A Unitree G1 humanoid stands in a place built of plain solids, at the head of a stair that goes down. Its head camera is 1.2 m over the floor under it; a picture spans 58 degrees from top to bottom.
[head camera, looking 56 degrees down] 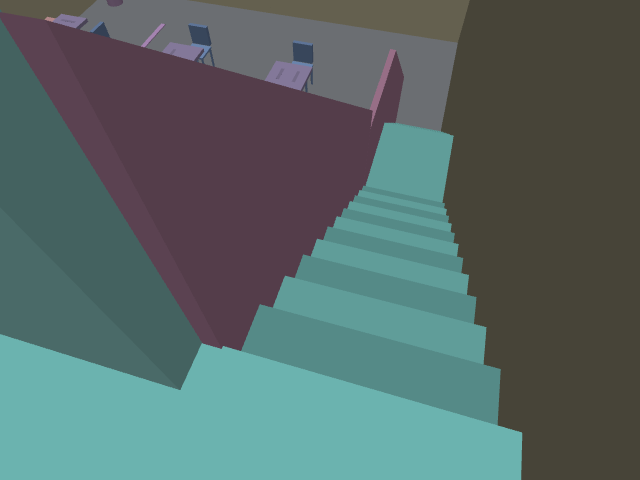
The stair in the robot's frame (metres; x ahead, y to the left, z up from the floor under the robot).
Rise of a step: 0.20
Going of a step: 0.24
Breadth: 0.83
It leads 16 degrees to the right of straight ahead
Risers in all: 12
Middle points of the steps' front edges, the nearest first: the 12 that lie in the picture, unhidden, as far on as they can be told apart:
0.33 -0.12 0.00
0.55 -0.19 -0.20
0.78 -0.25 -0.39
1.01 -0.32 -0.59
1.24 -0.38 -0.78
1.46 -0.45 -0.98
1.69 -0.51 -1.18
1.92 -0.58 -1.37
2.14 -0.64 -1.57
2.37 -0.71 -1.77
2.60 -0.78 -1.96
2.82 -0.84 -2.16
